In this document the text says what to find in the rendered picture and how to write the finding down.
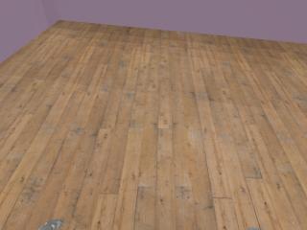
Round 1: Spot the robot left hand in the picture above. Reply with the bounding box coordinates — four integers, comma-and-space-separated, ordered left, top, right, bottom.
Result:
38, 218, 63, 230

